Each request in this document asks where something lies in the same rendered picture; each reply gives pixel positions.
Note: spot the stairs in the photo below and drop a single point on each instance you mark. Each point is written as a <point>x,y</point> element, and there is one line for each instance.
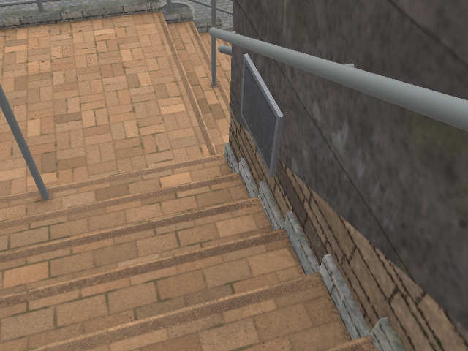
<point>175,257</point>
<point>194,50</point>

